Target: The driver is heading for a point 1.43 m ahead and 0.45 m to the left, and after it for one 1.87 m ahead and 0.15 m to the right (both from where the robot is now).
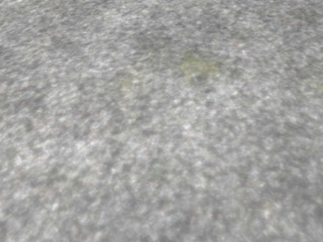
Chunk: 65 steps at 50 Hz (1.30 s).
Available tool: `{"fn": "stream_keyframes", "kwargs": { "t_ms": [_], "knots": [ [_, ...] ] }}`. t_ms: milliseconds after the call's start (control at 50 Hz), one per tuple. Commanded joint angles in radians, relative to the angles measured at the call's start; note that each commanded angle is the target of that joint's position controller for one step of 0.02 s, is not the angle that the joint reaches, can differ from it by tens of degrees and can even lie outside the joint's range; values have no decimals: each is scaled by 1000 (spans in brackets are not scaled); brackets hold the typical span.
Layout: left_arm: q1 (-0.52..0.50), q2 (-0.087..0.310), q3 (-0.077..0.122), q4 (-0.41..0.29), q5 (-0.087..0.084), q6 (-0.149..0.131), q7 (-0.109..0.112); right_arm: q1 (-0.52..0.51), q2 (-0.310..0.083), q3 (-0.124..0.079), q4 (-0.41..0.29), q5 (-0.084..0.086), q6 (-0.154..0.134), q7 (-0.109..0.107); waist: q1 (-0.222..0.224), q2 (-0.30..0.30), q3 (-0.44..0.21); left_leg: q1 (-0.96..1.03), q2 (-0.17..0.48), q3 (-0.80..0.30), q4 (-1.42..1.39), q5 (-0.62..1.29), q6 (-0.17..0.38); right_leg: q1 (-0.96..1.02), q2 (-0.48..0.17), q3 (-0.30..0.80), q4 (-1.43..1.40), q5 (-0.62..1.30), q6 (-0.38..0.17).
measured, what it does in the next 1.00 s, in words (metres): walks ahead: left foot, then right foot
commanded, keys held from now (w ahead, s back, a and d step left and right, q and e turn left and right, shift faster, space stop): w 0.60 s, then no key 0.40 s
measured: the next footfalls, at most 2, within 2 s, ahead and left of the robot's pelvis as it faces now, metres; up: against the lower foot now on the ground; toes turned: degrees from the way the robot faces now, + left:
left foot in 0.40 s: +0.27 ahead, +0.16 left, +0.00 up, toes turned +1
right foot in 0.88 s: +0.56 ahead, -0.04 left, +0.00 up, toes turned -1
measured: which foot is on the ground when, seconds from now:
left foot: up 0.00-0.38, down 0.40-0.90, up 0.92-1.00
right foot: down 0.00-0.40, up 0.42-0.86, down 0.88-1.00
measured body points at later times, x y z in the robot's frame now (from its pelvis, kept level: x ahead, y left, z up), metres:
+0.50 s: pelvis +0.18 +0.06 -0.01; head +0.21 +0.08 +0.44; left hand +0.23 +0.35 -0.14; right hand +0.34 -0.21 -0.10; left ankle +0.23 +0.16 -0.74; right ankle +0.05 -0.08 -0.67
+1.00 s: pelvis +0.41 +0.05 -0.01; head +0.44 +0.05 +0.43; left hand +0.59 +0.30 -0.11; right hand +0.48 -0.23 -0.15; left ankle +0.30 +0.18 -0.68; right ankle +0.51 -0.04 -0.74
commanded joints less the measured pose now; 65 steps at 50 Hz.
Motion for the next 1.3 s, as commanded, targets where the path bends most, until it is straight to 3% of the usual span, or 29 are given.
{"fn": "stream_keyframes", "kwargs": {
  "t_ms": [20, 120, 300, 360, 400, 420, 440, 460, 480, 520, 560, 620, 680, 740, 800, 860, 880, 900, 920, 940, 980, 1020, 1060, 1120, 1160, 1180, 1200, 1240, 1300],
  "knots": [
    [37, 159, 40, -31, 7, -39, 15, -79, -94, -27, -74, 5, -43, 6, 35, -196, 30, -266, 29, -49, 20, 166, 11, 167, -242, 336, -330, -242, -149],
    [69, 168, 46, -6, 2, -69, 15, -106, -55, -12, -65, 2, -70, 13, 45, -156, 29, -259, 28, -50, -191, 313, -10, 197, -231, 241, -351, -74, -148],
    [146, 204, 60, 66, -18, -65, 5, -205, -43, 15, -108, 15, -95, 45, 80, -138, 86, -144, 10, -36, -440, 319, 23, 163, -276, 187, -318, 14, -159],
    [135, 212, 63, 76, -21, -55, 4, -136, -70, 8, -97, 18, -104, 50, 28, -150, 56, -7, -17, -5, -493, 286, 71, 175, -279, 176, -244, 148, -130],
    [137, 166, 45, 78, -9, -52, 6, 94, -136, -27, -33, 14, -105, 33, -81, -104, -98, 345, -32, -4, -517, 279, 124, 83, -179, 76, 73, 405, -71],
    [181, 91, 17, 36, 6, -60, 8, 239, -239, -48, -18, -9, -105, 26, -107, 94, -267, 679, 209, -349, -543, 168, 239, -194, -65, 2, 457, 187, 3],
    [202, 64, 8, 25, -5, -80, 12, 289, -237, -44, -1, -7, -107, 37, -98, 267, -321, 791, 321, -740, -725, -70, 323, -430, 56, 82, 688, -321, 39],
    [139, 162, 33, 26, -31, -92, 6, 231, -158, -19, -6, 3, -109, 38, -100, 158, -201, 708, 312, -691, -763, -177, 292, -539, -6, 138, 792, -278, 28],
    [84, 183, 38, 14, -41, -98, 0, 163, -126, -8, -18, 3, -106, 36, -76, 106, -100, 600, 285, -565, -768, -121, 262, -567, -61, 101, 786, -184, 10],
    [47, 157, 37, 17, -16, -97, -1, 78, -78, 9, -34, -13, -102, 35, -32, 39, -16, 430, 203, -394, -809, 79, 241, -508, -130, 75, 694, -31, 13],
    [78, 124, 33, 33, -13, -84, -5, 58, -68, 12, -34, -18, -110, 32, -2, 65, -18, 359, 164, -303, -851, 213, 246, -437, -146, 62, 660, 38, 30],
    [36, 105, 31, 19, 0, -70, 0, 69, -83, 10, -13, -10, -118, 26, 8, 26, 21, 331, 148, -197, -871, 493, 260, -474, -145, 39, 565, 117, 67],
    [-41, 61, 15, -4, 9, -84, -4, 69, -91, 12, 2, -10, -101, 10, -3, 25, 21, 296, 78, -46, -829, 832, 215, -380, -106, -10, 314, 258, 83],
    [-150, 39, 6, -28, 5, -95, -24, 146, -110, 11, 37, -5, -84, -6, -56, 20, 1, 340, 80, -32, -806, 831, 190, -303, -57, -36, 141, 410, 76],
    [-167, 69, 15, -36, 6, -102, -40, 148, -117, 9, 54, 0, -63, -12, -43, 37, -10, 429, 123, -66, -736, 815, 190, -286, -41, -7, 63, 377, 42],
    [-15, 128, 40, 13, 23, -111, -39, 99, -116, 7, 52, 3, -46, -16, 53, 27, -88, 469, 98, -74, -526, 916, 153, -99, -1, -24, -34, 391, -16],
    [52, 181, 53, 26, 33, -113, -30, 128, -94, 17, 44, -11, -48, -15, 71, -42, -181, 400, 37, -46, -359, 798, 108, 96, -79, 35, -18, 744, -56],
    [95, 228, 52, 23, 58, -103, -18, 256, -18, 45, 39, -32, -58, -6, 20, -220, -337, 122, -53, -38, -47, 323, 43, 448, -326, 300, 79, 1110, -224],
    [106, 123, 26, 31, 40, -87, -15, 315, -3, 56, 81, -20, -53, 6, 24, -278, -465, 37, -109, -115, 132, -270, 0, 517, -433, 455, 60, 1158, -338],
    [62, 98, 15, 27, 14, -73, -20, 256, -95, 33, 77, 3, -44, 12, 40, -178, -396, 4, -67, -165, 184, -288, -6, 408, -387, 409, 14, 939, -309],
    [-86, 80, 7, 19, 4, -59, -22, 131, -78, 28, 49, 8, -10, -3, 4, -85, -167, -48, -8, -118, 101, -217, -21, 147, -303, 296, -93, 542, -221],
    [-180, 99, 14, 22, 22, -48, -21, 148, -45, 31, 60, -5, 30, -23, -49, -148, -87, 112, 4, -78, -90, -135, -42, -102, -227, 204, -180, 297, -166],
    [-189, 101, 18, 35, 32, -42, -16, 182, -21, 37, 80, -16, 38, -33, -51, -189, -105, 218, -8, -51, -206, -40, -45, -157, -199, 158, -200, 219, -166],
    [-193, 93, 15, 62, 17, -35, -5, 182, -15, 34, 98, -24, 33, -30, -58, -160, -125, 346, -24, -17, -401, 213, -9, -197, -176, 122, -190, -43, -123],
    [-153, 52, -1, 97, 19, -32, -3, 136, -29, 33, 76, -48, 29, -29, -48, -128, -65, 359, 6, -57, -503, 236, 30, -247, -125, 103, -178, -281, -29],
    [-130, 54, -1, 108, 26, -29, -3, 101, -77, 28, 50, -45, 27, -36, -19, -66, -9, 273, 69, -128, -590, 142, 58, -224, -79, 74, -129, -303, 17],
    [-109, 44, 2, 109, 21, -25, 2, 59, -102, 20, 66, -33, 21, -36, 28, 74, 27, 83, 58, -139, -635, -114, 84, -91, -30, 12, -88, -172, 49],
    [-118, 56, 6, 125, 21, -23, 14, 9, -29, 40, 65, -38, -6, -32, 32, 98, 37, -1, 43, -136, -689, -140, 57, 39, -31, 4, -12, -11, 50],
    [-83, 70, 12, 168, 17, -21, 20, 59, -37, 38, 90, -22, -34, -27, 12, 38, -11, 107, 18, -104, -640, -14, 41, 27, -31, 4, 3, 10, 24]
  ]
}}
Velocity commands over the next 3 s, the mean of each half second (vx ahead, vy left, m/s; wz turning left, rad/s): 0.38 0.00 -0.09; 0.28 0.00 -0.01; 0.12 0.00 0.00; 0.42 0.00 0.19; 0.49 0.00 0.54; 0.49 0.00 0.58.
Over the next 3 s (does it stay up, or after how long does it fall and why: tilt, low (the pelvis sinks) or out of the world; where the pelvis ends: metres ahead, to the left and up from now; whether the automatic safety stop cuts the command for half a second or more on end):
stays up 1.27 0.32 -0.03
